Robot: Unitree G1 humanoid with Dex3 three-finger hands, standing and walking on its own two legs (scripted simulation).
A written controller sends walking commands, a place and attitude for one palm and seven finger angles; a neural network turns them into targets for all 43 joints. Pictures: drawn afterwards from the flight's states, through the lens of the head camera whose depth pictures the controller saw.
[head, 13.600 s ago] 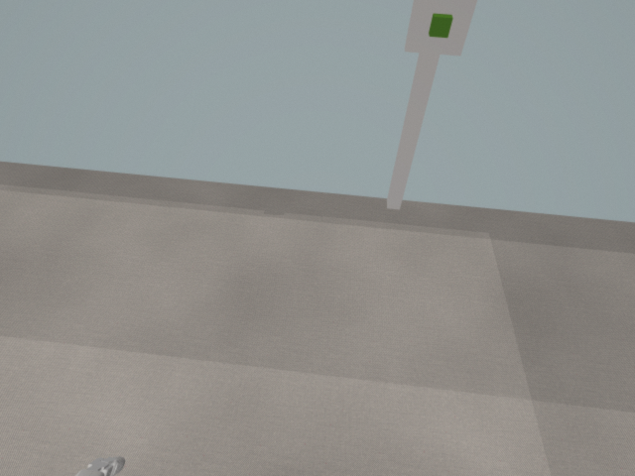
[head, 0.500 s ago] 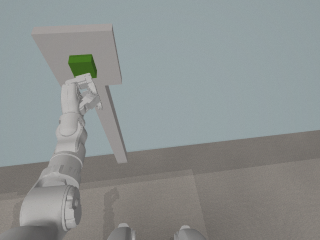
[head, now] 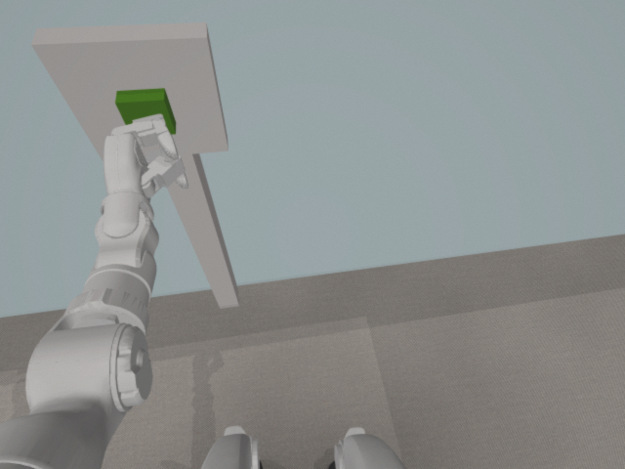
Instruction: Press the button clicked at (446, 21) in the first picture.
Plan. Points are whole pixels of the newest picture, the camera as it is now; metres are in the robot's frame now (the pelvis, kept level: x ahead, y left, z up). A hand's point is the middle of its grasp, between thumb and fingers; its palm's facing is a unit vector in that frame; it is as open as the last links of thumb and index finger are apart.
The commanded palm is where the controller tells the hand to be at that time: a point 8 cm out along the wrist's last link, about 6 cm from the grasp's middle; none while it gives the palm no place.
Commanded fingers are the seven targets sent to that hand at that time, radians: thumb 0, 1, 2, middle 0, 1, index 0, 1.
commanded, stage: press the button with the knuckle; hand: left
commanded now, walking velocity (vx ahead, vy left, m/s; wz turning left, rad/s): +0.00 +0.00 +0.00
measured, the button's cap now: (147, 109) +0.55 +0.18 +0.11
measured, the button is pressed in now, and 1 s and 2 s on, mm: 6 0 0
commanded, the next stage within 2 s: hold the button down briefly in 0.14 s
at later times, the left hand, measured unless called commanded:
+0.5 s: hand (176, 157) +0.50 +0.15 +0.08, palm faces +0.12 -0.99 -0.03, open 2.8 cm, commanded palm +0.49 +0.18 +0.08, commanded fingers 0.00 0.90 0.90 -1.30 -1.50 -1.30 -1.50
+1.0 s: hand (192, 169) +0.48 +0.13 +0.08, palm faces +0.09 -1.00 +0.00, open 3.1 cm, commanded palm +0.43 +0.18 +0.08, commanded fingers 0.00 0.90 0.90 -1.30 -1.50 -1.30 -1.50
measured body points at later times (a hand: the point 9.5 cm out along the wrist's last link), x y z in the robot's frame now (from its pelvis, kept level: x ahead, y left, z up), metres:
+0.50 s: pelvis -0.02 +0.00 -0.01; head +0.09 +0.02 +0.42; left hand +0.49 +0.20 +0.08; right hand -0.02 -0.26 -0.12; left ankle +0.03 +0.12 -0.67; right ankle +0.00 -0.11 -0.67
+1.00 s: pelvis -0.01 +0.00 +0.00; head +0.09 +0.01 +0.44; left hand +0.47 +0.18 +0.08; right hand +0.02 -0.25 -0.12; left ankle +0.03 +0.12 -0.67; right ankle +0.00 -0.11 -0.67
